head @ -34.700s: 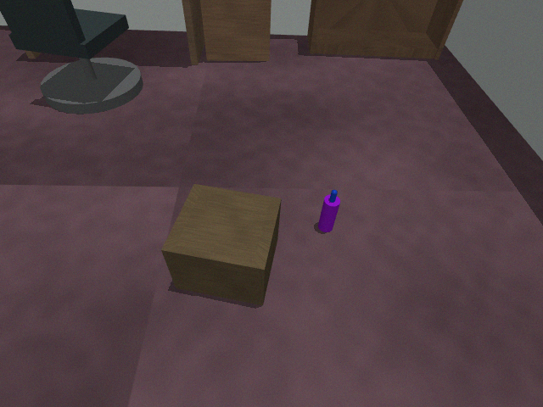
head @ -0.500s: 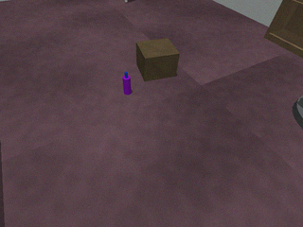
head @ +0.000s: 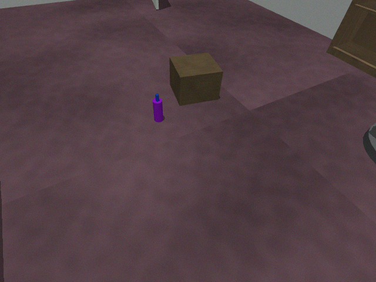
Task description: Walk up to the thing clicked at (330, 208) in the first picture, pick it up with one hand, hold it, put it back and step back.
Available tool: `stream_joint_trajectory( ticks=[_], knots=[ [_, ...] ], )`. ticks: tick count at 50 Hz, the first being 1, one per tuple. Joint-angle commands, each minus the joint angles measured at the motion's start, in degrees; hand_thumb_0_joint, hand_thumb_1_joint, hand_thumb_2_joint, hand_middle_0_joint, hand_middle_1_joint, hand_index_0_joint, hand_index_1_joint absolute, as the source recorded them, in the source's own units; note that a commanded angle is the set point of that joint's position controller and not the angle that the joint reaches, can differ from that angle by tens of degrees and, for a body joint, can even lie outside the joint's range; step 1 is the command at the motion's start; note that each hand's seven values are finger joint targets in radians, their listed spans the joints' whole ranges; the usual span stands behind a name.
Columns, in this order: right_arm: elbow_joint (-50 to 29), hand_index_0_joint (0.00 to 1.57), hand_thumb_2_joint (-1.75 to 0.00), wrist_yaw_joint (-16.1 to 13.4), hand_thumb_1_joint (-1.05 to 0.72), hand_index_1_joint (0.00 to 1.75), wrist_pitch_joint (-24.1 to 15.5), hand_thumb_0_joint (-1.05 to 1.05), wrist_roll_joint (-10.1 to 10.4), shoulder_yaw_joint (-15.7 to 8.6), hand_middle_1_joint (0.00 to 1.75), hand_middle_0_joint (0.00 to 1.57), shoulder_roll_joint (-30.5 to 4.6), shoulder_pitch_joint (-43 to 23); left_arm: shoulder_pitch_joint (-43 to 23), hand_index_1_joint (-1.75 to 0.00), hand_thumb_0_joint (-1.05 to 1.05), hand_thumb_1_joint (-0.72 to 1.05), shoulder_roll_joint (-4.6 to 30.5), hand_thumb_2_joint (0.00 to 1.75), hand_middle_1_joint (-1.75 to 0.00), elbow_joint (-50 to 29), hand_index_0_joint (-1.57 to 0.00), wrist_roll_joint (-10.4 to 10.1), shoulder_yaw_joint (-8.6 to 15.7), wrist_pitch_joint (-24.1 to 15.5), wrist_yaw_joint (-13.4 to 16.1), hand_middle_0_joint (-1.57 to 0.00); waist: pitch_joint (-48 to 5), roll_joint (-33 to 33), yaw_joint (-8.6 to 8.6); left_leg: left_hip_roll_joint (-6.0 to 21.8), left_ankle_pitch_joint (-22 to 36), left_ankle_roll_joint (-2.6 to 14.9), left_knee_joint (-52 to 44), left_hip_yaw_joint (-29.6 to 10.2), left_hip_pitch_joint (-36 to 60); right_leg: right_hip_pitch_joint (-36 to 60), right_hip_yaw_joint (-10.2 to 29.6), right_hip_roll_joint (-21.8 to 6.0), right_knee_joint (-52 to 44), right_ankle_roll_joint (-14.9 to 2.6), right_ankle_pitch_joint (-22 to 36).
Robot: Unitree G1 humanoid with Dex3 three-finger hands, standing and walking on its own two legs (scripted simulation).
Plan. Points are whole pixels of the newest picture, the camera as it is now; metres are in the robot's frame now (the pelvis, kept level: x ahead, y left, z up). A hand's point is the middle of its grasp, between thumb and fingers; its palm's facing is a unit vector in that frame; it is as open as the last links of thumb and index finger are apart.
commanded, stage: walk up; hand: left
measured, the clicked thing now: (157, 107) +1.43 +0.20 -0.65
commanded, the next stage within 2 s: none
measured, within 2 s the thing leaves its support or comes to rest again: neither
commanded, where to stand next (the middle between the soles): +1.09 +0.01 m, yaw +0 degrees
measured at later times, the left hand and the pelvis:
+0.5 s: hand out of the picture +0.13 +0.26 -0.17, palm faces +0.07 -0.92 -0.38, open 7.4 cm; pelvis +0.16 -0.02 -0.02, yaw +3 degrees
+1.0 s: hand (110, 175) +0.45 +0.24 -0.13, palm faces +0.01 -0.89 -0.45, open 7.3 cm; pelvis +0.39 -0.06 -0.02, yaw +1 degrees
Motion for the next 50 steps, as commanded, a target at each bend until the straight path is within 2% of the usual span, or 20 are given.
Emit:
stream_joint_trajectory(
  ticks=[1, 3, 6, 7, 8, 9, 12, 15, 21, 25, 26, 27, 29, 33, 37, 45, 46, 47, 48, 50],
  knots=[
    [-6.03, 0.2, -0.9, -0.07, -0.9, 0.3, -2.41, 0.0, -0.35, -6.56, 0.3, 0.2, -19.55, -0.11, -7.3, -0.3, 0.0, 0.9, 12.48, 0.9, -0.3, -8.74, -0.2, 0.0, 4.04, -1.63, -0.95, -0.2, 7.99, 10.13, -2.36, 18.71, -19.53, 13.02, -14.26, -24.06, 2.94, -22.21, 2.23, -2.28, 13.68, -1.5, -4.19],
    [-7.61, 0.2, -0.9, 0.13, -0.9, 0.3, -2.73, 0.0, -0.47, -6.72, 0.3, 0.2, -19.72, 0.62, -6.12, -0.3, 0.0, 0.9, 13.85, 0.9, -0.3, -9.29, -0.2, -0.22, 4.51, -2.06, -1.64, -0.2, 4.35, 9.44, -2.28, 18.23, -22.07, 13.47, -14.9, -23.27, 2.28, -19.61, 4.88, -3.39, 13.19, -1.14, -8.85],
    [-11.17, 0.2, -0.9, 0.79, -0.9, 0.3, -1.68, 0.0, -0.47, -6.33, 0.3, 0.2, -16.44, -10.13, 11.35, -0.3, 0.0, 0.9, 13.94, 0.9, -0.3, -3.4, -0.2, -0.13, 5.77, -3.04, -0.97, -0.2, -1.15, 5.35, 8.27, 8.08, -10.57, 6.74, 2.01, -6.01, -10.48, 9.5, -2.04, 0.94, -3.68, -1.06, 7.0],
    [-12.43, 0.2, -0.9, 0.95, -0.9, 0.3, -1.5, 0.0, -0.41, -4.61, 0.3, 0.2, -11.04, -10.47, 19.72, -0.3, 0.0, 0.9, 18.52, 0.9, -0.3, -0.93, -0.2, 0.54, 7.44, -3.58, -0.06, -0.2, -2.59, -10.98, 11.94, 0.16, -13.95, 3.78, 21.89, 1.87, -24.23, 20.92, 8.64, -4.76, -11.89, -1.08, -3.85],
    [-14.47, 0.2, -0.9, 0.58, -0.9, 0.3, -1.53, 0.0, 0.11, -3.55, 0.3, 0.2, -8.98, -10.01, 18.81, -0.3, 0.0, 0.9, 24.65, 0.9, -0.3, -3.07, -0.2, 1.26, 8.32, -4.15, 0.41, -0.2, 2.39, -19.25, 11.04, -6.66, -17.05, 0.33, 34.34, -1.65, -38.71, 19.85, 33.89, -18.49, -21.87, -5.07, -18.89],
    [-13.46, 0.2, -0.9, 0.1, -0.9, 0.3, -1.66, 0.0, -0.1, -4.09, 0.3, 0.2, -13.03, -10.03, 11.95, -0.3, 0.0, 0.9, 23.86, 0.9, -0.3, -6.38, -0.2, 0.85, 7.43, -4.13, 0.48, -0.2, 7.21, -7.03, 7.65, -1.13, -11.12, 0.3, 37.11, -8.71, -37.61, 12.92, 38.44, -24.21, -23.31, -9.85, -17.15],
    [-9.21, 0.2, -0.9, 0.83, -0.9, 0.3, -2.22, 0.0, 0.73, -4.63, 0.3, 0.2, -14.82, -1.67, 3.78, -0.3, 0.0, 0.9, 16.64, 0.9, -0.3, -9.86, -0.2, -1.02, 5.21, -5.19, 1.05, -0.2, 7.75, -2.46, 0.83, 2.16, 1.33, -0.23, 34.61, -8.32, -32.13, 13.24, 16.0, -13.4, -18.95, -5.28, 9.09],
    [-10.32, 0.2, -0.9, 2.11, -0.9, 0.3, -1.56, 0.0, 0.6, -4.34, 0.3, 0.2, -13.14, -1.98, 6.27, -0.3, 0.0, 0.9, 15.74, 0.9, -0.3, -10.37, -0.2, -1.45, 4.82, -5.15, 1.05, -0.2, 5.71, -6.16, 1.43, 0.94, 3.66, -1.54, 25.54, -3.91, -26.0, 12.27, 4.42, -9.75, -15.64, -5.35, 29.1],
    [-15.43, 0.2, -0.9, 2.94, -0.9, 0.3, -1.5, 0.0, 0.14, -4.69, 0.3, 0.2, -11.92, -8.67, 8.68, -0.3, 0.0, 0.9, 17.68, 0.9, -0.3, -12.51, -0.2, -1.03, 5.03, -4.5, 0.87, -0.2, 4.87, -5.55, 3.6, 2.05, 10.51, 0.38, 8.95, 3.34, -15.18, 7.95, 1.62, -11.17, -13.58, -7.11, 28.27],
    [-11.59, 0.2, -0.9, 1.79, -0.9, 0.3, -2.19, 0.0, -1.16, -7.34, 0.3, 0.2, -15.96, 10.59, 8.7, -0.3, 0.0, 0.9, 16.24, 0.9, -0.3, -14.1, -0.2, -1.79, 3.95, -3.84, 1.48, -0.2, -4.7, 4.07, -6.18, -0.16, 6.58, 6.01, 5.53, 3.32, 11.57, -3.27, -3.36, -6.77, 17.33, -5.19, 36.03],
    [-11.67, 0.2, -0.9, 1.06, -0.9, 0.3, -2.42, 0.0, -2.12, -9.18, 0.3, 0.2, -20.28, 17.45, 12.44, -0.3, 0.0, 0.9, 12.0, 0.9, -0.3, -14.85, -0.2, -2.37, 2.82, -3.6, 1.43, -0.2, -9.98, 15.68, -8.18, 10.47, -2.69, 9.91, 1.57, -13.91, 21.91, -15.62, -4.09, -0.29, 35.27, -2.35, 18.06],
    [-13.51, 0.2, -0.9, 0.7, -0.9, 0.3, -2.92, 0.0, -0.35, -9.42, 0.3, 0.2, -23.74, 16.41, 14.35, -0.3, 0.0, 0.9, 13.25, 0.9, -0.3, -15.22, -0.2, -3.12, 3.28, -3.58, 1.58, -0.2, -13.09, 16.43, -7.28, 22.37, -9.5, 16.25, -7.76, -41.61, 25.09, -26.29, 3.51, 8.59, 44.96, -1.94, -8.03],
    [-15.65, 0.2, -0.9, 0.2, -0.9, 0.3, -2.76, 0.0, 2.29, -8.52, 0.3, 0.2, -20.7, 8.27, 10.9, -0.3, 0.0, 0.9, 17.68, 0.9, -0.3, -14.21, -0.2, -2.49, 2.88, -3.56, 1.35, -0.2, -5.68, 4.07, -4.06, 21.31, -14.17, 14.33, -10.7, -29.04, 11.79, -24.95, 10.73, 0.21, 47.48, -3.02, -0.72],
    [-17.25, 0.2, -0.9, 0.21, -0.9, 0.3, -4.05, 0.0, 1.47, -5.74, 0.3, 0.2, -16.14, 2.65, 15.24, -0.3, 0.0, 0.9, 14.7, 0.9, -0.3, -11.47, -0.2, -1.7, 3.38, -3.08, -0.42, -0.2, 2.81, 6.73, 0.31, 13.91, -2.82, 10.0, -12.72, -9.57, -7.29, -16.1, 6.13, -3.05, 32.7, -0.12, 4.16],
    [-18.19, 0.2, -0.9, 0.87, -0.9, 0.3, -4.93, 0.0, 0.9, -6.35, 0.3, 0.2, -17.59, 2.85, 10.46, -0.3, 0.0, 0.9, 14.03, 0.9, -0.3, -13.6, -0.2, -0.65, 3.83, -2.99, -1.94, -0.2, 5.18, 10.3, -0.61, 14.52, -10.64, 12.39, -14.86, -7.29, -7.99, -17.73, 2.89, -4.92, 17.94, 1.26, 6.4],
    [-18.85, 0.2, -0.9, 1.22, -0.9, 0.3, -4.02, 0.0, 0.92, -5.33, 0.3, 0.2, -16.3, 0.65, 12.48, -0.3, 0.0, 0.9, 14.62, 0.9, -0.3, -11.6, -0.2, -0.42, 5.53, -4.34, -1.79, -0.2, 1.05, 3.26, 3.87, 9.49, -9.13, 7.06, 0.98, -0.32, -13.73, 1.91, -2.99, -0.46, 4.91, -0.28, 12.79],
    [-18.6, 0.2, -0.9, 1.12, -0.9, 0.3, -3.86, 0.0, 0.72, -4.26, 0.3, 0.2, -13.88, 3.19, 16.89, -0.3, 0.0, 0.9, 16.48, 0.9, -0.3, -10.38, -0.2, -0.4, 6.57, -4.91, -1.13, -0.2, -1.87, -3.23, 5.95, 6.67, -4.27, 5.49, 13.47, 1.94, -18.01, 11.03, -0.24, -0.56, 2.12, -1.57, 6.16],
    [-19.42, 0.2, -0.9, 1.04, -0.9, 0.3, -4.01, 0.0, 1.04, -2.72, 0.3, 0.2, -9.64, 5.75, 21.61, -0.3, 0.0, 0.9, 21.62, 0.9, -0.3, -10.53, -0.2, 0.06, 7.93, -5.67, -0.08, -0.2, -3.55, -18.18, 7.55, -0.03, -7.79, 2.2, 34.03, 6.79, -26.91, 16.31, 20.64, -13.06, -7.35, -5.31, -6.33],
    [-19.41, 0.2, -0.9, 0.52, -0.9, 0.3, -3.63, 0.0, 1.1, -3.65, 0.3, 0.2, -13.65, 3.86, 21.04, -0.3, 0.0, 0.9, 24.27, 0.9, -0.3, -11.1, -0.2, -0.78, 7.6, -5.7, 0.0, -0.2, -2.0, -15.17, 7.41, -2.43, -13.88, 1.14, 41.81, 1.65, -33.34, 14.09, 40.6, -22.87, -15.12, -12.3, -9.19],
    [-16.67, 0.2, -0.9, 0.05, -0.9, 0.3, -3.39, 0.0, 1.91, -4.35, 0.3, 0.2, -16.63, 4.01, 13.59, -0.3, 0.0, 0.9, 22.07, 0.9, -0.3, -13.61, -0.2, -1.86, 6.61, -5.53, 0.37, -0.2, 3.04, -3.71, 4.1, 2.32, -7.23, 0.8, 44.64, -7.31, -30.89, 4.81, 32.56, -21.27, -15.03, -13.54, -5.98]
  ],
)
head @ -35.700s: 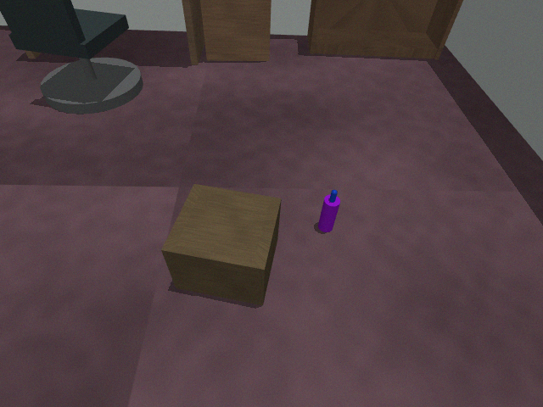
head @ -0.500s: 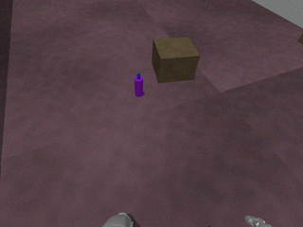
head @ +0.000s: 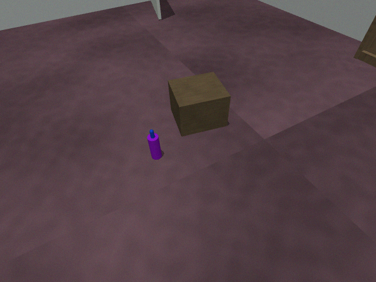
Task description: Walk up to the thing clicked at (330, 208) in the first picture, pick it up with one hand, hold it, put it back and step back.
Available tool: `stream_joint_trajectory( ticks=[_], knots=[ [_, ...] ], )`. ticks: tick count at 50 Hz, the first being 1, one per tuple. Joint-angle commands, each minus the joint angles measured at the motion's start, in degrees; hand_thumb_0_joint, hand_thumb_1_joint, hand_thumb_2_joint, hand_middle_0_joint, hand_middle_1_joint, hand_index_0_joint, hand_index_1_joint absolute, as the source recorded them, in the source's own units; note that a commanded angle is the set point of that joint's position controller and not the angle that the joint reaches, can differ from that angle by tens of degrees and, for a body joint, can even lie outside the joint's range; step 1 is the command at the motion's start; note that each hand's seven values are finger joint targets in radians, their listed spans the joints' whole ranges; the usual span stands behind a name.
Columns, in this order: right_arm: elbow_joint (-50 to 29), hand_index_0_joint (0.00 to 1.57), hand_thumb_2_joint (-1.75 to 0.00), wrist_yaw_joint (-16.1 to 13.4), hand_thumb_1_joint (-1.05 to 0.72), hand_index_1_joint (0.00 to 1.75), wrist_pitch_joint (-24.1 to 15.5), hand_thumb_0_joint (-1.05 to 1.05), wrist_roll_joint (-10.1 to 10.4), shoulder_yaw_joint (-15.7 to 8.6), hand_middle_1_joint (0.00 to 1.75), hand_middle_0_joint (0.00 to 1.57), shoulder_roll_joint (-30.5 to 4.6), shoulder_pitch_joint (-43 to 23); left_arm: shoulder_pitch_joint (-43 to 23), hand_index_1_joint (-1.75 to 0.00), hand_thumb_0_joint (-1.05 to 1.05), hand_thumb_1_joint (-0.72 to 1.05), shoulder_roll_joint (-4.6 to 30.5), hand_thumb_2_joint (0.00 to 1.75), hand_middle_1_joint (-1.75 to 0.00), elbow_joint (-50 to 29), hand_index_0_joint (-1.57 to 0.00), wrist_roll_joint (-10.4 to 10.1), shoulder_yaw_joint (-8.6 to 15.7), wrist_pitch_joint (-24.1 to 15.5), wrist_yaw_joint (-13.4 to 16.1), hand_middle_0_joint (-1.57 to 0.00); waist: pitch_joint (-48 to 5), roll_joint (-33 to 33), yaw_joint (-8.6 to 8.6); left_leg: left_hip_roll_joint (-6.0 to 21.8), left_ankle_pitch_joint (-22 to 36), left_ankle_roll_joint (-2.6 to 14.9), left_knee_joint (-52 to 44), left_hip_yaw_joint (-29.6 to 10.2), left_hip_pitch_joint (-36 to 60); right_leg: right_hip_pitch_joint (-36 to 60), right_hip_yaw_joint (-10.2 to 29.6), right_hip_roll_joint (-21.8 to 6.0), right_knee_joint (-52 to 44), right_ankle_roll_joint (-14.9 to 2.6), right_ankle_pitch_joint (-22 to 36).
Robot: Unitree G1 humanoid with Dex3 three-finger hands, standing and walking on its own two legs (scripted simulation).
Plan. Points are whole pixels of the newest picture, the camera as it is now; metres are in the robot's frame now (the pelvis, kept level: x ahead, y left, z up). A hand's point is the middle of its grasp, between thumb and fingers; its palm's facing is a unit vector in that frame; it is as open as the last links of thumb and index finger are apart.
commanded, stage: walk up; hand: left
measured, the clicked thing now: (154, 143) +1.04 +0.24 -0.63
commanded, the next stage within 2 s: none
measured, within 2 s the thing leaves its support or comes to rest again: neither
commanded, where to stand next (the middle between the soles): +0.70 +0.06 m, yaw -1 degrees
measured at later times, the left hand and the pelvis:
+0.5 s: hand (70, 255) +0.23 +0.31 -0.14, palm faces +0.00 -0.93 -0.36, open 7.4 cm; pelvis +0.21 +0.03 +0.00, yaw +2 degrees
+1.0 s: hand (93, 185) +0.41 +0.28 -0.10, palm faces +0.01 -0.90 -0.43, open 7.4 cm; pelvis +0.38 +0.00 +0.02, yaw +1 degrees
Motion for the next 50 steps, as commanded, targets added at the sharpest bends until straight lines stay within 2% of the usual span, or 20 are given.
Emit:
stream_joint_trajectory(
  ticks=[1, 3, 5, 12, 15, 17, 18, 19, 20, 21, 25, 30, 33, 36, 37, 38, 39, 40, 45, 50],
  knots=[
    [-5.1, 0.2, -0.9, -0.7, -0.9, 0.3, -2.93, 0.0, 1.8, -2.07, 0.3, 0.2, -10.89, -2.91, 4.46, -0.3, 0.0, 0.9, 16.87, 0.9, -0.3, -3.39, -0.2, -1.51, 3.62, -1.14, 1.88, -0.2, 0.48, -9.01, 2.48, 0.74, 5.11, 0.41, 13.83, -7.76, -24.45, 18.23, 27.91, -16.93, -24.35, -11.29, -10.67],
    [-3.4, 0.2, -0.9, -0.23, -0.9, 0.3, -2.51, 0.0, 1.27, -2.03, 0.3, 0.2, -10.24, -0.12, 1.89, -0.3, 0.0, 0.9, 14.79, 0.9, -0.3, -3.93, -0.2, -1.47, 2.94, -1.12, 1.9, -0.2, 1.22, -12.63, 0.47, 1.95, 7.4, -0.67, 7.65, -6.47, -19.56, 13.08, 18.2, -14.06, -25.38, -10.66, -6.61],
    [-3.27, 0.2, -0.9, 0.4, -0.9, 0.3, -2.09, 0.0, 0.58, -2.16, 0.3, 0.2, -9.47, -0.91, 3.22, -0.3, 0.0, 0.9, 14.32, 0.9, -0.3, -4.42, -0.2, -1.39, 2.67, -1.45, 1.98, -0.2, 1.35, -11.65, 1.24, 1.19, 9.66, -1.87, 3.13, -4.51, -18.73, 13.26, 13.21, -12.63, -24.71, -10.85, 1.52],
    [-7.15, 0.2, -0.9, 1.68, -0.9, 0.3, -2.3, 0.0, -0.01, -2.0, 0.3, 0.2, -6.88, -9.75, 5.09, -0.3, 0.0, 0.9, 15.12, 0.9, -0.3, -5.61, -0.2, -0.92, 3.02, -1.38, 1.88, -0.2, 1.18, -10.44, 3.34, 2.21, 18.5, -1.4, -15.78, 1.2, -13.69, 15.44, 5.69, -12.18, -20.87, -9.55, 11.59],
    [-7.08, 0.2, -0.9, 1.78, -0.9, 0.3, -2.58, 0.0, 0.04, -2.52, 0.3, 0.2, -7.19, -9.05, 3.96, -0.3, 0.0, 0.9, 15.69, 0.9, -0.3, -5.99, -0.2, -1.11, 2.84, -0.82, 2.03, -0.2, 0.91, -9.81, 1.85, 1.39, 18.71, 0.05, -18.42, 3.34, -7.23, 12.68, 4.7, -12.18, -17.61, -8.83, 9.79],
    [-4.53, 0.2, -0.9, 1.2, -0.9, 0.3, -3.0, 0.0, -0.22, -3.57, 0.3, 0.2, -9.23, -0.77, 2.55, -0.3, 0.0, 0.9, 14.68, 0.9, -0.3, -6.7, -0.2, -1.19, 2.08, -0.43, 2.26, -0.2, -2.2, -4.15, -2.99, -0.39, 17.99, 1.44, -21.77, 3.4, 6.43, 7.0, 2.65, -9.77, -5.36, -7.14, 13.8],
    [-2.74, 0.2, -0.9, 0.56, -0.9, 0.3, -3.45, 0.0, -0.87, -4.84, 0.3, 0.2, -12.45, 5.83, 5.05, -0.3, 0.0, 0.9, 11.67, 0.9, -0.3, -6.75, -0.2, -1.4, 0.88, -0.15, 2.33, -0.2, -6.31, 4.2, -5.78, 1.53, 11.3, 4.18, -24.94, -1.61, 16.18, 1.24, -0.61, -5.66, 10.17, -5.27, 13.37],
    [-3.37, 0.2, -0.9, -0.29, -0.9, 0.3, -3.7, 0.0, -1.49, -6.31, 0.3, 0.2, -17.83, 10.02, 6.21, -0.3, 0.0, 0.9, 6.89, 0.9, -0.3, -7.91, -0.2, -1.9, -0.48, -0.04, 2.24, -0.2, -8.1, 17.39, -6.9, 15.57, 6.61, 8.12, -29.34, -23.77, 23.07, -11.82, -0.26, 1.61, 26.23, -2.12, -8.22],
    [-5.13, 0.2, -0.9, -0.61, -0.9, 0.3, -3.74, 0.0, 0.66, -6.56, 0.3, 0.2, -19.22, 8.53, 6.4, -0.3, 0.0, 0.9, 11.55, 0.9, -0.3, -7.08, -0.2, -2.28, 0.76, 0.37, 2.97, -0.2, -9.15, 9.64, -6.74, 22.79, 2.97, 14.35, -36.86, -39.91, 22.79, -16.88, 5.0, 4.63, 31.65, -2.3, -18.31],
    [-5.48, 0.2, -0.9, -0.79, -0.9, 0.3, -3.47, 0.0, 1.92, -6.52, 0.3, 0.2, -18.16, 5.43, 4.28, -0.3, 0.0, 0.9, 13.67, 0.9, -0.3, -6.08, -0.2, -1.79, 0.53, 0.48, 3.17, -0.2, -5.68, 3.22, -5.51, 22.43, 4.86, 14.91, -36.52, -34.71, 16.02, -16.3, 9.35, 1.3, 34.87, -2.4, -14.94],
    [-7.32, 0.2, -0.9, -1.17, -0.9, 0.3, -3.95, 0.0, 1.27, -3.15, 0.3, 0.2, -11.97, -2.47, 8.17, -0.3, 0.0, 0.9, 11.87, 0.9, -0.3, -2.39, -0.2, -2.05, 0.88, 0.81, 1.94, -0.2, 0.7, 5.51, -0.32, 14.12, 20.34, 10.64, -35.69, -10.63, 1.86, -7.96, 7.65, -3.26, 22.98, -0.64, -7.86],
    [-8.35, 0.2, -0.9, -0.79, -0.9, 0.3, -4.23, 0.0, 0.5, -3.67, 0.3, 0.2, -13.89, -2.12, 2.35, -0.3, 0.0, 0.9, 10.3, 0.9, -0.3, -4.1, -0.2, -0.96, 1.14, 0.96, 0.28, -0.2, 1.55, 7.1, -1.71, 14.55, 11.16, 12.74, -37.46, -8.3, -0.62, -4.85, 4.18, -3.92, 6.5, 0.46, -4.29],
    [-9.15, 0.2, -0.9, -0.41, -0.9, 0.3, -3.9, 0.0, 0.68, -3.51, 0.3, 0.2, -13.97, -4.56, 2.49, -0.3, 0.0, 0.9, 10.29, 0.9, -0.3, -3.1, -0.2, -0.82, 1.64, 0.77, -0.04, -0.2, 1.06, 6.43, -0.42, 12.18, 2.3, 10.44, -36.38, -5.95, -5.13, 1.57, 1.7, -1.76, 0.84, 0.19, 0.95],
    [-9.85, 0.2, -0.9, -0.21, -0.9, 0.3, -3.03, 0.0, 0.68, -2.5, 0.3, 0.2, -11.95, -7.16, 7.44, -0.3, 0.0, 0.9, 11.71, 0.9, -0.3, -1.09, -0.2, -0.5, 2.65, 0.17, 0.34, -0.2, -0.56, 0.42, 3.72, 8.64, -1.95, 7.4, -26.34, -2.16, -12.09, 15.25, -0.91, 1.2, -4.22, -0.12, 2.92],
    [-9.7, 0.2, -0.9, -0.35, -0.9, 0.3, -2.83, 0.0, 0.44, -1.45, 0.3, 0.2, -9.11, -5.0, 11.7, -0.3, 0.0, 0.9, 13.37, 0.9, -0.3, 0.0, -0.2, -0.39, 3.59, -0.4, 1.01, -0.2, -3.33, -6.72, 5.77, 6.31, 1.45, 5.69, -14.75, 0.06, -15.36, 23.49, 2.31, 0.87, -7.51, -1.04, -2.49],
    [-10.5, 0.2, -0.9, -0.34, -0.9, 0.3, -3.01, 0.0, 0.6, -0.2, 0.3, 0.2, -5.19, -3.77, 16.57, -0.3, 0.0, 0.9, 18.29, 0.9, -0.3, 0.08, -0.2, 0.13, 4.94, -1.15, 1.96, -0.2, -4.46, -20.88, 7.84, -0.54, 1.08, 2.47, 5.51, 5.9, -23.38, 27.82, 22.02, -11.0, -17.81, -4.99, -15.15],
    [-10.43, 0.2, -0.9, -0.82, -0.9, 0.3, -2.64, 0.0, 0.56, -0.72, 0.3, 0.2, -7.84, -4.12, 14.34, -0.3, 0.0, 0.9, 21.51, 0.9, -0.3, -1.54, -0.2, -0.52, 4.84, -1.4, 2.09, -0.2, -3.27, -19.15, 6.48, -3.57, -4.67, 0.56, 12.52, 1.82, -29.96, 26.26, 43.62, -22.17, -25.43, -12.79, -18.03],
    [-9.07, 0.2, -0.9, -1.42, -0.9, 0.3, -2.13, 0.0, 0.26, -1.74, 0.3, 0.2, -11.51, -5.37, 9.8, -0.3, 0.0, 0.9, 20.17, 0.9, -0.3, -2.98, -0.2, -1.39, 4.2, -1.13, 2.14, -0.2, 1.24, -10.84, 4.36, 1.27, -2.76, 0.06, 14.5, -4.07, -28.8, 18.48, 43.2, -24.25, -24.97, -15.52, -18.09],
    [-3.99, 0.2, -0.9, -0.07, -0.9, 0.3, -1.53, 0.0, 0.75, -2.07, 0.3, 0.2, -9.94, 0.98, 3.54, -0.3, 0.0, 0.9, 15.22, 0.9, -0.3, -4.67, -0.2, -1.43, 2.54, -1.32, 2.52, -0.2, 0.84, -12.7, 0.37, 2.99, 7.34, -0.89, 3.71, -2.79, -19.16, 12.02, 16.63, -12.49, -22.66, -10.99, -1.84],
    [-6.17, 0.2, -0.9, 1.08, -0.9, 0.3, -1.16, 0.0, -0.2, -2.28, 0.3, 0.2, -8.46, -5.01, 5.2, -0.3, 0.0, 0.9, 15.94, 0.9, -0.3, -5.58, -0.2, -1.09, 2.93, -1.36, 2.38, -0.2, 1.97, -12.22, 2.12, 3.63, 12.32, -1.99, -7.94, -0.47, -17.71, 11.12, 12.58, -12.55, -23.54, -11.51, -5.73]
  ],
)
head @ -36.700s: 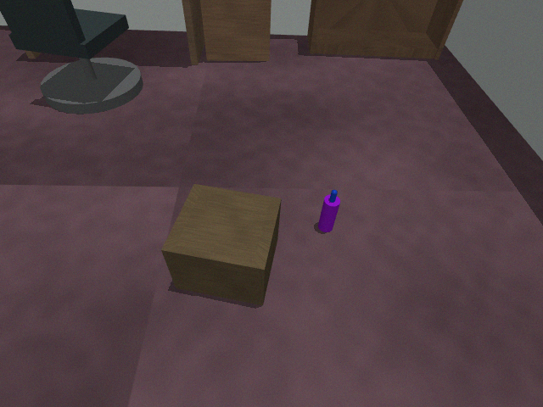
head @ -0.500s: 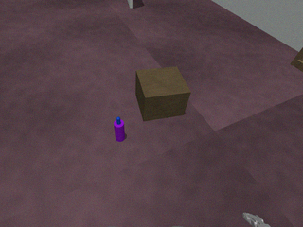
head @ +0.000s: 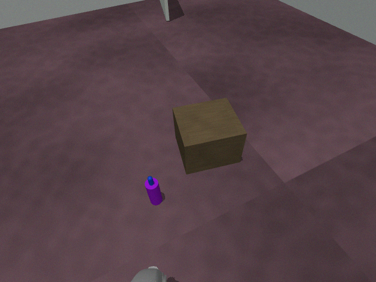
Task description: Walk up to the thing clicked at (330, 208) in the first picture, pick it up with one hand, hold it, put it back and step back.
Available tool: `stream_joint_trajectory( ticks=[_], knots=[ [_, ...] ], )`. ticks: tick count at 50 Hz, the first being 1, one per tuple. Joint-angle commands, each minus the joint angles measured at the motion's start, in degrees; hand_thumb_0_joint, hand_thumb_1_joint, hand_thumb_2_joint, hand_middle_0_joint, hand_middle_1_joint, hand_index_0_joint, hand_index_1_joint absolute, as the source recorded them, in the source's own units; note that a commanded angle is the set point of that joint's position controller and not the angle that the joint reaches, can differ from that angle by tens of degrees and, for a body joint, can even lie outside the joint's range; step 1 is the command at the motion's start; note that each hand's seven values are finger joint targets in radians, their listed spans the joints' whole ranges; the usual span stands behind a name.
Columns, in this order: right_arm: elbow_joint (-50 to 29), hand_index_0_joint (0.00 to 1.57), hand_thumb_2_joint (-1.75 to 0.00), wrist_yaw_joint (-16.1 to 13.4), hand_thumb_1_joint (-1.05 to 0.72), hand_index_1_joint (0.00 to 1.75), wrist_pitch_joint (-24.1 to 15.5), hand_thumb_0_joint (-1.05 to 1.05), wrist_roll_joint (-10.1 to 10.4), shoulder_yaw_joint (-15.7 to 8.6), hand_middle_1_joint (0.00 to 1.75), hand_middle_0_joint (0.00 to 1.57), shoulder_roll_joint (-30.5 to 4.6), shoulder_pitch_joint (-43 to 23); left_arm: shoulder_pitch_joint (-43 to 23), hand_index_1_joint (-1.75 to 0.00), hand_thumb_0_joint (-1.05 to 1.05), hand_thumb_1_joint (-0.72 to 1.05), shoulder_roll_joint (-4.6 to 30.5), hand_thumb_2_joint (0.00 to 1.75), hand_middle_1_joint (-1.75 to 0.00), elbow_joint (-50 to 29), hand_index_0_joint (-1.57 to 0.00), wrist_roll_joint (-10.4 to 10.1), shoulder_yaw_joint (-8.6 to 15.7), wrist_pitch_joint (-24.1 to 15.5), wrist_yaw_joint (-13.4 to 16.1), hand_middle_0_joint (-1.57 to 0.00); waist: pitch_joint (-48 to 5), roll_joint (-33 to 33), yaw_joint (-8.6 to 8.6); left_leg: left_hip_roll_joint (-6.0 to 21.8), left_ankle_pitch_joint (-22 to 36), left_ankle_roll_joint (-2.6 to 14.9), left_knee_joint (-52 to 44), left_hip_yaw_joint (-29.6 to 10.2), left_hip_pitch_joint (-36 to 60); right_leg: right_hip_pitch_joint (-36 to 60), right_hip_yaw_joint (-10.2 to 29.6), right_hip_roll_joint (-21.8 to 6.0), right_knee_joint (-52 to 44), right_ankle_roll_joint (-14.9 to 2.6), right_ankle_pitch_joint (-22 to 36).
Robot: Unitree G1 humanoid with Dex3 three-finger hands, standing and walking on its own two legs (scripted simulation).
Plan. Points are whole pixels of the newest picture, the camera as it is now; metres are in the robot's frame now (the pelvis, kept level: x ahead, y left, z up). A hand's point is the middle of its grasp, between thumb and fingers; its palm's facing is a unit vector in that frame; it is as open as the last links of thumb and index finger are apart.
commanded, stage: walk up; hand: left
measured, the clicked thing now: (153, 189) +0.67 +0.23 -0.65
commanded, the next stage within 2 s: none
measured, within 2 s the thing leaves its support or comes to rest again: neither
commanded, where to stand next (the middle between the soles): +0.32 +0.05 m, yaw -1 degrees
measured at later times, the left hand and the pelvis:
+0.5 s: hand (68, 250) +0.22 +0.32 -0.15, palm faces -0.09 -0.93 -0.36, open 7.4 cm; pelvis +0.16 +0.05 +0.00, yaw -1 degrees
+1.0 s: hand (87, 215) +0.32 +0.31 -0.16, palm faces -0.03 -0.94 -0.35, open 7.4 cm; pelvis +0.24 +0.05 -0.01, yaw -1 degrees
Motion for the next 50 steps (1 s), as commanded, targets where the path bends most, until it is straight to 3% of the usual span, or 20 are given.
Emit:
stream_joint_trajectory(
  ticks=[1, 4, 8, 9, 10, 12, 15, 21, 26, 28, 29, 30, 31, 32, 36, 39, 43, 45, 46, 50],
  knots=[
    [-5.14, 0.2, -0.9, 0.27, -0.9, 0.3, -1.7, 0.0, -0.24, -3.18, 0.3, 0.2, -9.34, -3.11, 1.68, -0.3, 0.0, 0.9, 17.5, 0.9, -0.3, -4.11, -0.2, -0.27, 5.24, -1.17, 0.94, -0.2, 0.51, -12.47, 0.82, 2.03, 4.75, -0.71, -8.99, -0.06, -1.55, 1.13, 12.06, -13.12, -14.23, -11.36, -5.59],
    [-5.46, 0.2, -0.9, 0.54, -0.9, 0.3, -2.41, 0.0, -0.13, -3.23, 0.3, 0.2, -8.81, -5.26, 2.04, -0.3, 0.0, 0.9, 17.63, 0.9, -0.3, -4.44, -0.2, -0.34, 4.91, -0.84, 0.83, -0.2, -0.12, -11.61, 0.91, 0.25, 5.56, -0.28, -14.19, 2.33, 3.48, 0.16, 9.75, -12.54, -11.18, -10.53, -1.35],
    [-1.17, 0.2, -0.9, -0.6, -0.9, 0.3, -3.46, 0.0, 0.03, -4.92, 0.3, 0.2, -11.85, 8.36, -0.65, -0.3, 0.0, 0.9, 14.66, 0.9, -0.3, -5.36, -0.2, 0.05, 3.33, -0.2, 0.9, -0.2, -6.69, -1.73, -7.23, -2.24, 4.04, 2.18, -21.28, 1.48, 27.96, -9.12, 4.99, -9.02, 10.72, -6.29, 7.33],
    [-0.93, 0.2, -0.9, -1.43, -0.9, 0.3, -3.86, 0.0, -0.77, -6.32, 0.3, 0.2, -16.79, 13.13, 1.98, -0.3, 0.0, 0.9, 9.88, 0.9, -0.3, -5.91, -0.2, -0.62, 1.77, 0.02, 0.82, -0.2, -8.53, 13.36, -8.51, 8.84, -6.5, 5.11, -30.32, -15.26, 32.96, -17.12, 0.0, -2.69, 29.38, -2.58, 1.03],
    [-3.02, 0.2, -0.9, -1.73, -0.9, 0.3, -4.09, 0.0, 0.25, -6.76, 0.3, 0.2, -20.09, 11.3, 3.45, -0.3, 0.0, 0.9, 10.78, 0.9, -0.3, -5.17, -0.2, -1.07, 2.07, 0.5, 1.26, -0.2, -6.14, 13.18, -7.35, 19.77, -10.4, 10.92, -38.73, -36.91, 34.24, -28.28, 2.51, 4.33, 35.82, -1.27, -15.38],
    [-4.28, 0.2, -0.9, -2.0, -0.9, 0.3, -3.73, 0.0, 1.56, -5.78, 0.3, 0.2, -16.98, 5.59, 1.37, -0.3, 0.0, 0.9, 15.35, 0.9, -0.3, -3.13, -0.2, -0.91, 2.69, 1.23, 1.81, -0.2, -0.49, 0.9, -4.46, 17.57, -5.33, 11.98, -36.85, -27.37, 22.14, -24.96, 10.6, -1.15, 39.28, -1.77, -11.07],
    [-5.06, 0.2, -0.9, -2.36, -0.9, 0.3, -4.35, 0.0, 1.38, -3.93, 0.3, 0.2, -13.3, 2.26, 4.89, -0.3, 0.0, 0.9, 13.9, 0.9, -0.3, -0.48, -0.2, -1.04, 3.09, 1.4, 1.04, -0.2, -1.1, 5.39, -1.92, 12.06, 10.31, 10.61, -34.46, -12.24, 20.3, -20.81, 8.51, -3.89, 31.84, -0.99, -5.36],
    [-6.17, 0.2, -0.9, -2.38, -0.9, 0.3, -4.35, 0.0, 0.75, -3.91, 0.3, 0.2, -14.28, 2.56, -1.51, -0.3, 0.0, 0.9, 12.1, 0.9, -0.3, -1.94, -0.2, 0.03, 3.27, 2.16, -0.6, -0.2, 1.78, 5.6, -3.41, 11.48, 0.41, 12.82, -38.18, -8.45, 16.17, -18.02, 4.85, -4.12, 19.08, 0.94, -1.53],
    [-6.08, 0.2, -0.9, -2.92, -0.9, 0.3, -3.04, 0.0, 0.9, -2.64, 0.3, 0.2, -12.58, 0.27, -2.2, -0.3, 0.0, 0.9, 9.21, 0.9, -0.3, -0.61, -0.2, 0.14, 2.73, 1.6, 0.45, -0.2, -0.99, 3.44, -1.44, 10.53, 21.53, 10.92, -27.63, -3.28, 12.45, -5.63, 1.66, -0.56, 8.39, 0.47, 4.06],
    [-6.24, 0.2, -0.9, -3.16, -0.9, 0.3, -2.14, 0.0, 1.38, -1.71, 0.3, 0.2, -10.55, -0.6, -0.05, -0.3, 0.0, 0.9, 10.15, 0.9, -0.3, 0.61, -0.2, 0.26, 3.08, 0.97, 1.22, -0.2, -3.66, -0.97, 0.1, 6.99, 19.02, 7.8, -18.54, -0.26, 10.59, 3.24, 1.03, 1.74, 0.22, -0.19, 8.38],
    [-6.07, 0.2, -0.9, -3.27, -0.9, 0.3, -2.08, 0.0, 1.75, -0.64, 0.3, 0.2, -7.64, 1.55, 1.19, -0.3, 0.0, 0.9, 12.5, 0.9, -0.3, 0.53, -0.2, 0.48, 3.72, 0.5, 1.68, -0.2, -6.94, -7.05, 0.97, 3.93, 14.88, 5.39, -10.17, 1.8, 9.59, 8.97, 5.45, -1.06, -3.63, -1.69, 8.62],
    [-7.17, 0.2, -0.9, -3.15, -0.9, 0.3, -2.26, 0.0, 1.82, 0.23, 0.3, 0.2, -5.47, 4.13, 3.17, -0.3, 0.0, 0.9, 17.69, 0.9, -0.3, -0.31, -0.2, 0.8, 5.39, 0.07, 1.87, -0.2, -10.79, -18.55, 0.9, -1.0, -1.27, 2.87, 2.53, 4.5, 1.49, 15.26, 23.74, -13.38, -7.32, -6.24, 4.91],
    [-5.9, 0.2, -0.9, -3.62, -0.9, 0.3, -1.39, 0.0, 1.45, -0.74, 0.3, 0.2, -8.77, 4.3, 2.13, -0.3, 0.0, 0.9, 20.02, 0.9, -0.3, -0.77, -0.2, -0.15, 5.61, 0.36, 1.79, -0.2, -9.1, -16.56, 1.46, -4.48, -15.99, 1.88, 8.27, 2.26, -3.5, 13.37, 36.6, -21.41, -11.09, -14.3, 0.89],
    [-4.73, 0.2, -0.9, -4.25, -0.9, 0.3, -0.95, 0.0, 0.79, -1.75, 0.3, 0.2, -11.46, 2.43, 0.81, -0.3, 0.0, 0.9, 19.73, 0.9, -0.3, -1.2, -0.2, -0.43, 5.43, 0.81, 1.92, -0.2, -5.91, -12.39, 1.4, -1.81, -18.19, 1.77, 11.61, -1.5, -4.99, 9.31, 37.54, -22.78, -10.44, -17.15, -1.76],
    [-0.98, 0.2, -0.9, -3.72, -0.9, 0.3, -0.81, 0.0, 1.03, -1.54, 0.3, 0.2, -9.98, 4.78, -5.03, -0.3, 0.0, 0.9, 15.67, 0.9, -0.3, -2.16, -0.2, 0.19, 3.55, 1.51, 2.32, -0.2, -3.21, -14.8, -1.57, -0.17, -8.63, 0.81, 2.97, -0.8, 0.61, -0.61, 18.55, -12.44, -9.15, -11.25, 0.54],
    [1.04, 0.2, -0.9, -3.57, -0.9, 0.3, -0.76, 0.0, 0.62, -1.19, 0.3, 0.2, -7.95, 4.82, -7.23, -0.3, 0.0, 0.9, 14.46, 0.9, -0.3, -2.45, -0.2, 0.65, 2.99, 2.04, 2.31, -0.2, -4.72, -14.98, -1.57, -1.43, -4.78, -0.23, -7.27, 1.14, 8.31, -4.75, 13.59, -10.54, -6.15, -10.48, 6.99],
    [3.78, 0.2, -0.9, -4.45, -0.9, 0.3, -1.5, 0.0, 0.24, -1.36, 0.3, 0.2, -8.25, 3.94, -11.28, -0.3, 0.0, 0.9, 11.49, 0.9, -0.3, -1.8, -0.2, -0.76, 1.47, 3.67, 2.14, -0.2, -5.61, -10.39, -3.62, -2.55, 7.28, 0.52, -20.81, 1.42, 20.05, -13.0, 11.14, -9.05, 0.91, -6.23, 0.29],
    [1.72, 0.2, -0.9, -4.74, -0.9, 0.3, -2.32, 0.0, -0.37, -1.6, 0.3, 0.2, -13.07, -2.62, -9.57, -0.3, 0.0, 0.9, 7.12, 0.9, -0.3, -1.06, -0.2, -1.59, 0.0, 4.54, 1.89, -0.2, -3.59, 1.62, -1.05, 11.05, -4.1, 4.65, -33.6, -20.3, 14.54, -15.0, 7.27, -1.44, 6.86, -0.72, -10.02],
    [1.69, 0.2, -0.9, -4.44, -0.9, 0.3, -2.12, 0.0, 0.41, -1.65, 0.3, 0.2, -15.59, -6.42, -9.15, -0.3, 0.0, 0.9, 10.56, 0.9, -0.3, 1.7, -0.2, -1.54, 1.09, 5.04, 2.35, -0.2, -1.12, 3.98, -0.71, 14.22, -10.15, 8.74, -35.57, -22.07, 4.52, -6.27, 5.33, -0.31, 11.23, -0.41, -13.76],
    [4.13, 0.2, -0.9, -4.11, -0.9, 0.3, -1.83, 0.0, 0.68, 0.48, 0.3, 0.2, -10.92, -9.56, -9.32, -0.3, 0.0, 0.9, 10.98, 0.9, -0.3, 6.09, -0.2, -1.07, 1.16, 4.08, 1.96, -0.2, -2.22, 3.18, 0.21, 6.03, -1.72, 2.67, -30.34, -9.83, 5.78, 1.45, 7.25, -1.91, 0.06, -1.04, -0.23]
  ],
)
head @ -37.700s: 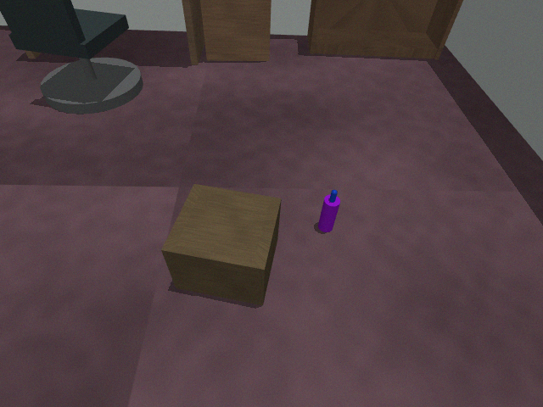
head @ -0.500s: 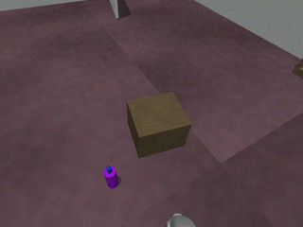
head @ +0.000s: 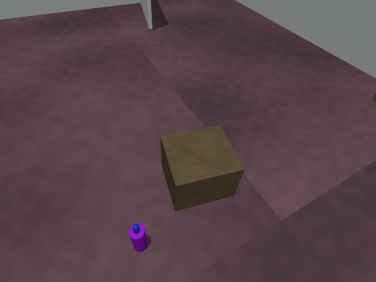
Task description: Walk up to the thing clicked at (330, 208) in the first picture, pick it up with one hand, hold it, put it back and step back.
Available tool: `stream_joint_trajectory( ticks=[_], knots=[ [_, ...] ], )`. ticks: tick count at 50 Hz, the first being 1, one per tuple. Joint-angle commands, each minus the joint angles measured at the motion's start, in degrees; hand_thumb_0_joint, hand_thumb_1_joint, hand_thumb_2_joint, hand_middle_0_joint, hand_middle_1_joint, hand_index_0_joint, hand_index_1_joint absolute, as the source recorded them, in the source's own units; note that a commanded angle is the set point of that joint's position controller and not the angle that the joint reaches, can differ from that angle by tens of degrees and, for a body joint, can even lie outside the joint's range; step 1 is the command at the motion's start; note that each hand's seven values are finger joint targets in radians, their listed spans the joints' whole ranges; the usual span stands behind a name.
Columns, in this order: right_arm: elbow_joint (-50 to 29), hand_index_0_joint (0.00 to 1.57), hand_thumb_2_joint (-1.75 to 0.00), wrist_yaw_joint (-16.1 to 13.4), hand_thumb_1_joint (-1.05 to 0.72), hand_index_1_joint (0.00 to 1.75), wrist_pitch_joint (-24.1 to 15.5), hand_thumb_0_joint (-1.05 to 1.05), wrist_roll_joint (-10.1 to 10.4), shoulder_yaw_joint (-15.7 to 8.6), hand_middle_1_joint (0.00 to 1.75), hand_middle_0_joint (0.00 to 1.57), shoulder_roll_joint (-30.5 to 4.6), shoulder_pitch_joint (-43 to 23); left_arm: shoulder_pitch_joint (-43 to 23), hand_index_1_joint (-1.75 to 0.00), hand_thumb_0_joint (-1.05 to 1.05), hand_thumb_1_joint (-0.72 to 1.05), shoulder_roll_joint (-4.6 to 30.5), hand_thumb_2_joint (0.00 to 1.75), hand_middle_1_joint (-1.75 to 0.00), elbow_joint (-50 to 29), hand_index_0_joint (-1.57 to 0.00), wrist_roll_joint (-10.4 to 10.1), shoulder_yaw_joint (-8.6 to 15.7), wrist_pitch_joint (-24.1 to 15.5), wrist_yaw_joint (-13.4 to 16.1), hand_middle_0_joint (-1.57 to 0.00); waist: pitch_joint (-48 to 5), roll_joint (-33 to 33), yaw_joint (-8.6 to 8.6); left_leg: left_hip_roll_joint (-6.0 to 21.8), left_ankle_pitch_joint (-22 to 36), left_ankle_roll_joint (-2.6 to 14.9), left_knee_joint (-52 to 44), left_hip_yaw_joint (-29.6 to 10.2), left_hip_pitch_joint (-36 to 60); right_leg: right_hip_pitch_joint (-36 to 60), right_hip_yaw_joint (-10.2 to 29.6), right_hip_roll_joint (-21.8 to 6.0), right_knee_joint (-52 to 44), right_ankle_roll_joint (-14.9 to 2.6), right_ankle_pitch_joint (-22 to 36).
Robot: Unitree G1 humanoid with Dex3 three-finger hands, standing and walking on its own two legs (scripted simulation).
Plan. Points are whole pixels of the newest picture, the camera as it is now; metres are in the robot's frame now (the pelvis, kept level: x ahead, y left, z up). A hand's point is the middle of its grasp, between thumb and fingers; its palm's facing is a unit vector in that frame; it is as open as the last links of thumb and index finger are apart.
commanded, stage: walk up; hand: left
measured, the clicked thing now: (138, 235) +0.43 +0.19 -0.63
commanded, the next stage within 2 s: stand in 1.20 s
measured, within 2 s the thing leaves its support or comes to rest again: neither
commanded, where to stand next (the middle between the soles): +0.08 +0.00 m, yaw +0 degrees
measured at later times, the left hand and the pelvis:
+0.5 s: hand out of the picture +0.10 +0.26 -0.13, palm faces +0.02 -0.94 -0.34, open 7.4 cm; pelvis +0.03 +0.00 +0.02, yaw +1 degrees
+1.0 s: hand out of the picture +0.11 +0.25 -0.13, palm faces -0.01 -0.95 -0.32, open 7.4 cm; pelvis +0.03 +0.00 +0.02, yaw +0 degrees
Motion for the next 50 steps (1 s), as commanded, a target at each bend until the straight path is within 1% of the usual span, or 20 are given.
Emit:
stream_joint_trajectory(
  ticks=[1, 3, 4, 6, 7, 8, 11, 12, 14, 21, 25, 27, 29, 30, 34, 38, 40, 41, 47, 50],
  knots=[
    [-2.38, 0.2, -0.9, -0.67, -0.9, 0.3, -2.06, 0.0, 0.88, -2.04, 0.3, 0.2, -13.41, -5.85, -0.25, -0.3, 0.0, 0.9, 12.02, 0.9, -0.3, 0.42, -0.2, -0.27, 2.58, -1.84, 0.32, -0.2, -3.27, 7.81, 1.33, 7.23, -3.27, 2.99, -15.4, -10.28, -2.91, 7.82, 4.51, -2.71, -9.16, -2.45, 4.2],
    [-1.47, 0.2, -0.9, -0.78, -0.9, 0.3, -2.06, 0.0, 0.91, -1.83, 0.3, 0.2, -13.11, -6.35, -2.56, -0.3, 0.0, 0.9, 11.69, 0.9, -0.3, 1.11, -0.2, -0.26, 2.07, -1.95, 0.25, -0.2, -4.48, 7.3, 0.36, 6.47, -1.19, 2.86, -15.96, -9.12, 0.29, 7.5, 4.23, -3.45, -10.14, -2.08, 7.2],
    [-0.77, 0.2, -0.9, -0.88, -0.9, 0.3, -2.15, 0.0, 0.91, -1.65, 0.3, 0.2, -13.03, -6.45, -3.75, -0.3, 0.0, 0.9, 11.43, 0.9, -0.3, 1.55, -0.2, -0.48, 1.9, -1.93, 0.23, -0.2, -4.44, 6.83, 0.36, 6.61, 1.15, 2.68, -16.54, -9.12, 1.24, 7.74, 4.16, -3.45, -10.53, -1.82, 8.04],
    [0.13, 0.2, -0.9, -1.03, -0.9, 0.3, -2.23, 0.0, 1.14, -1.55, 0.3, 0.2, -12.96, -7.82, -3.65, -0.3, 0.0, 0.9, 11.3, 0.9, -0.3, 3.02, -0.2, -0.66, 1.55, -2.01, 0.28, -0.2, -5.9, 5.37, 0.81, 6.46, 8.83, 2.63, -14.72, -7.89, 4.84, 8.26, 4.11, -4.16, -12.12, -1.63, 12.1],
    [0.49, 0.2, -0.9, -1.06, -0.9, 0.3, -2.17, 0.0, 1.32, -1.39, 0.3, 0.2, -12.74, -8.03, -4.09, -0.3, 0.0, 0.9, 11.43, 0.9, -0.3, 3.61, -0.2, -0.64, 1.5, -2.07, 0.31, -0.2, -6.04, 4.64, 0.55, 6.2, 11.0, 2.54, -14.28, -7.2, 5.75, 8.53, 4.39, -4.59, -12.85, -1.55, 14.02],
    [0.97, 0.2, -0.9, -1.11, -0.9, 0.3, -2.09, 0.0, 1.39, -1.45, 0.3, 0.2, -12.53, -8.35, -4.86, -0.3, 0.0, 0.9, 11.49, 0.9, -0.3, 4.18, -0.2, -0.58, 1.44, -2.08, 0.36, -0.2, -6.14, 3.6, 0.18, 6.01, 12.32, 2.42, -14.48, -6.87, 6.42, 8.9, 4.43, -4.84, -13.78, -1.51, 15.38],
    [2.06, 0.2, -0.9, -1.12, -0.9, 0.3, -1.77, 0.0, 1.6, -1.59, 0.3, 0.2, -12.16, -9.64, -5.46, -0.3, 0.0, 0.9, 11.25, 0.9, -0.3, 5.77, -0.2, -0.51, 1.24, -2.12, 0.42, -0.2, -7.36, 1.7, 0.02, 5.78, 14.13, 2.27, -14.63, -5.89, 10.07, 9.24, 4.69, -5.63, -15.9, -1.47, 17.17],
    [2.58, 0.2, -0.9, -1.12, -0.9, 0.3, -1.63, 0.0, 1.55, -1.61, 0.3, 0.2, -11.88, -9.57, -6.65, -0.3, 0.0, 0.9, 11.0, 0.9, -0.3, 6.03, -0.2, -0.46, 1.22, -2.07, 0.42, -0.2, -7.11, 1.05, -0.37, 5.54, 13.93, 2.12, -15.16, -5.84, 9.54, 9.7, 4.65, -5.69, -16.58, -1.31, 16.99],
    [3.42, 0.2, -0.9, -1.11, -0.9, 0.3, -1.56, 0.0, 1.46, -1.56, 0.3, 0.2, -11.78, -10.25, -7.41, -0.3, 0.0, 0.9, 10.54, 0.9, -0.3, 6.49, -0.2, -0.46, 1.12, -2.02, 0.45, -0.2, -7.72, 0.82, -0.33, 5.86, 15.18, 2.0, -16.42, -5.68, 10.93, 10.31, 4.45, -5.85, -17.43, -1.13, 17.41],
    [5.2, 0.2, -0.9, -0.97, -0.9, 0.3, -1.36, 0.0, 1.26, -1.42, 0.3, 0.2, -11.43, -13.14, -7.91, -0.3, 0.0, 0.9, 9.82, 0.9, -0.3, 8.84, -0.2, -0.11, 1.12, -1.73, 0.42, -0.2, -6.53, 1.07, 0.27, 6.04, 13.69, 1.53, -19.92, -5.62, 11.75, 10.96, 4.02, -5.77, -20.18, -0.34, 15.07],
    [5.93, 0.2, -0.9, -0.88, -0.9, 0.3, -1.3, 0.0, 1.08, -1.26, 0.3, 0.2, -11.06, -13.4, -8.66, -0.3, 0.0, 0.9, 9.76, 0.9, -0.3, 9.05, -0.2, 0.16, 1.25, -1.7, 0.38, -0.2, -5.76, 0.26, 0.15, 5.72, 10.86, 1.23, -21.23, -5.47, 11.42, 10.85, 4.48, -5.97, -21.55, -0.21, 13.68],
    [6.13, 0.2, -0.9, -0.82, -0.9, 0.3, -1.19, 0.0, 1.05, -1.34, 0.3, 0.2, -11.05, -13.44, -8.8, -0.3, 0.0, 0.9, 9.73, 0.9, -0.3, 9.23, -0.2, 0.21, 1.36, -1.66, 0.42, -0.2, -4.8, 0.61, 0.0, 5.72, 9.13, 1.06, -22.0, -5.69, 11.12, 10.39, 4.35, -5.66, -22.18, -0.09, 11.38],
    [6.29, 0.2, -0.9, -0.78, -0.9, 0.3, -1.17, 0.0, 0.9, -1.35, 0.3, 0.2, -11.07, -13.56, -8.73, -0.3, 0.0, 0.9, 9.78, 0.9, -0.3, 9.06, -0.2, 0.36, 1.44, -1.7, 0.4, -0.2, -4.99, 0.33, 0.05, 5.53, 7.78, 1.07, -22.11, -5.55, 11.11, 10.36, 4.61, -5.59, -22.81, -0.24, 10.7],
    [6.58, 0.2, -0.9, -0.82, -0.9, 0.3, -1.24, 0.0, 0.84, -1.4, 0.3, 0.2, -10.97, -12.89, -9.12, -0.3, 0.0, 0.9, 9.72, 0.9, -0.3, 8.93, -0.2, 0.49, 1.61, -1.69, 0.43, -0.2, -5.63, 0.41, -0.23, 5.65, 8.06, 0.95, -22.36, -5.6, 10.62, 11.63, 4.46, -5.65, -22.64, -0.38, 10.91],
    [6.33, 0.2, -0.9, -0.81, -0.9, 0.3, -1.34, 0.0, 0.87, -1.23, 0.3, 0.2, -10.74, -12.43, -8.55, -0.3, 0.0, 0.9, 9.75, 0.9, -0.3, 8.51, -0.2, 0.51, 1.84, -1.76, 0.43, -0.2, -6.97, 0.91, -0.06, 5.65, 10.36, 0.9, -21.78, -5.19, 11.3, 12.54, 4.45, -5.68, -22.3, -0.27, 12.47],
    [6.76, 0.2, -0.9, -0.95, -0.9, 0.3, -1.37, 0.0, 0.69, -1.28, 0.3, 0.2, -10.96, -11.49, -8.85, -0.3, 0.0, 0.9, 9.64, 0.9, -0.3, 8.31, -0.2, 0.45, 1.98, -1.52, 0.45, -0.2, -6.33, 1.28, -0.18, 5.55, 9.39, 0.84, -22.53, -5.41, 9.81, 13.2, 4.31, -5.64, -21.97, -0.33, 12.74],
    [6.4, 0.2, -0.9, -0.94, -0.9, 0.3, -1.41, 0.0, 0.81, -1.22, 0.3, 0.2, -10.62, -11.44, -8.1, -0.3, 0.0, 0.9, 9.45, 0.9, -0.3, 8.33, -0.2, 0.38, 2.0, -1.48, 0.46, -0.2, -6.33, 1.36, 0.03, 5.49, 10.54, 0.87, -22.07, -5.51, 10.15, 12.9, 4.25, -5.52, -21.82, -0.2, 12.78],
    [6.39, 0.2, -0.9, -0.96, -0.9, 0.3, -1.37, 0.0, 0.72, -1.22, 0.3, 0.2, -10.71, -11.51, -8.4, -0.3, 0.0, 0.9, 9.51, 0.9, -0.3, 8.22, -0.2, 0.45, 2.0, -1.42, 0.46, -0.2, -5.97, 1.14, -0.08, 5.42, 9.63, 0.92, -22.06, -5.41, 9.64, 12.83, 4.26, -5.5, -22.02, -0.22, 12.73],
    [6.32, 0.2, -0.9, -1.04, -0.9, 0.3, -1.33, 0.0, 0.75, -1.39, 0.3, 0.2, -10.98, -10.81, -7.93, -0.3, 0.0, 0.9, 9.19, 0.9, -0.3, 8.04, -0.2, 0.41, 1.97, -1.24, 0.44, -0.2, -5.96, 1.5, -0.15, 5.59, 9.81, 1.03, -22.11, -5.68, 10.14, 12.49, 4.1, -5.27, -21.58, -0.33, 12.6],
    [6.39, 0.2, -0.9, -1.07, -0.9, 0.3, -1.27, 0.0, 0.68, -1.47, 0.3, 0.2, -10.95, -9.93, -8.45, -0.3, 0.0, 0.9, 9.18, 0.9, -0.3, 7.79, -0.2, 0.45, 2.04, -1.23, 0.48, -0.2, -5.94, 1.06, -0.48, 5.58, 9.59, 1.03, -22.22, -5.64, 9.7, 12.93, 4.12, -5.32, -21.62, -0.27, 12.69]
  ],
)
